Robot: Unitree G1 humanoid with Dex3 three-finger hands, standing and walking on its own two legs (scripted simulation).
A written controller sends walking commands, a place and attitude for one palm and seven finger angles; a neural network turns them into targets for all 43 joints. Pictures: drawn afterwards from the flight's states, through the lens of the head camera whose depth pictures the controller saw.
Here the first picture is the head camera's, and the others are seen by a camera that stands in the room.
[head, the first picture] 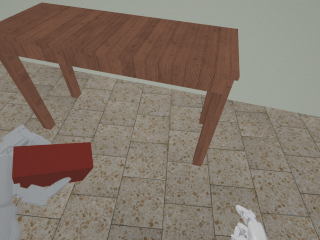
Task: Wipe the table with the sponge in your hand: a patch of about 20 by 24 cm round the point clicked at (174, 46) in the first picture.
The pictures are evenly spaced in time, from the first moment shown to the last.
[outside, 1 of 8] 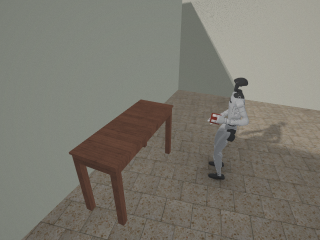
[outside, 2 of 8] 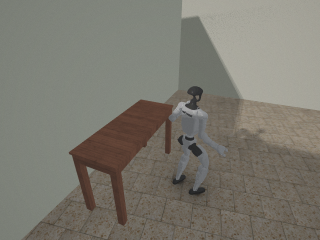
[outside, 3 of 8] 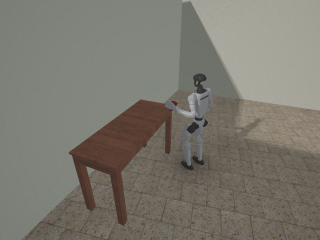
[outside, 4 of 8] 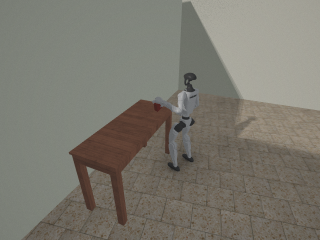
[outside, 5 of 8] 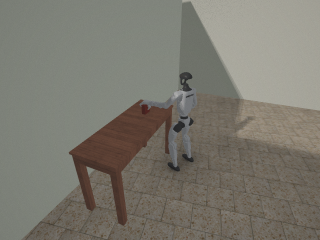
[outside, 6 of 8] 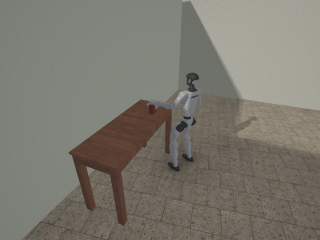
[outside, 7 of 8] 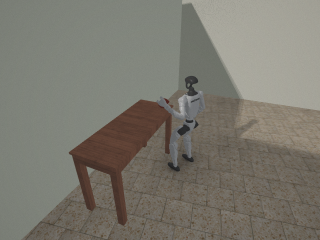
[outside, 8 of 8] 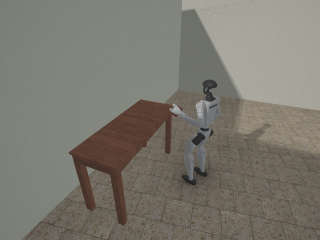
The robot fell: no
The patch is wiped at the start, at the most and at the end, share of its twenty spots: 0.00 0.95 0.95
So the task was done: yes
